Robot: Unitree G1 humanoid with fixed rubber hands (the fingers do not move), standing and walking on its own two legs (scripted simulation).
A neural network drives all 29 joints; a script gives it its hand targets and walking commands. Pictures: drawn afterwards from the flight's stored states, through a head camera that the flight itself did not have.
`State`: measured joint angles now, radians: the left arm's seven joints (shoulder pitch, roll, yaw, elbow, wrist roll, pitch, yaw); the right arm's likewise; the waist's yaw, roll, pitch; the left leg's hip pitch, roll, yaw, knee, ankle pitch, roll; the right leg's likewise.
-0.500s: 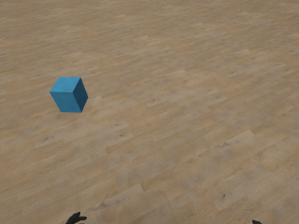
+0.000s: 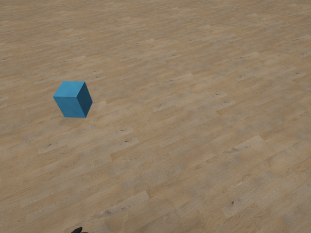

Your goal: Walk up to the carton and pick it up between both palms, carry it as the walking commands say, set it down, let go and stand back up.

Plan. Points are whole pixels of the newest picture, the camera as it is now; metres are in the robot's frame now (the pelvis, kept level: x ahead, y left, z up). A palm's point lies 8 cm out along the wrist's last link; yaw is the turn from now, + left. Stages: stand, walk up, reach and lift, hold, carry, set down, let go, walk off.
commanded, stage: stand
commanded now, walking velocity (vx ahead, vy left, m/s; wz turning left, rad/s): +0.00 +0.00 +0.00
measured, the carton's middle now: (74, 99) +1.32 +0.78 -0.63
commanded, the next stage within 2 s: walk up in 0.18 s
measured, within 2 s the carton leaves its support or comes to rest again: neither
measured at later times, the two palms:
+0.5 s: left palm out of the picture +0.08 +0.29 -0.09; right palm out of the picture +0.08 -0.29 -0.10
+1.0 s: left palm out of the picture +0.16 +0.39 -0.08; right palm out of the picture +0.14 -0.24 -0.10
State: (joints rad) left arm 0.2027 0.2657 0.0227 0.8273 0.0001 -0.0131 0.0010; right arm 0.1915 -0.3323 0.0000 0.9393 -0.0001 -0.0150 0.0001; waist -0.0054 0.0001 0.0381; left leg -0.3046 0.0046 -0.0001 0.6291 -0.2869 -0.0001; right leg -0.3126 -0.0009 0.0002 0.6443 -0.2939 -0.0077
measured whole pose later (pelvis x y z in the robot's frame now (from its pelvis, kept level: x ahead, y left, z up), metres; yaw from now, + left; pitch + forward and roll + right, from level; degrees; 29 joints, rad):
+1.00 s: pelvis +0.08 +0.07 +0.00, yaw +6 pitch +1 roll +0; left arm 0.21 0.40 0.10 0.85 0.00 -0.11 -0.02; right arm 0.31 -0.39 -0.06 0.93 0.00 -0.01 0.11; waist -0.03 0.00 -0.01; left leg -0.36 0.01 0.00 0.81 -0.38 0.03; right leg -0.38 -0.03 -0.03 0.60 -0.21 -0.01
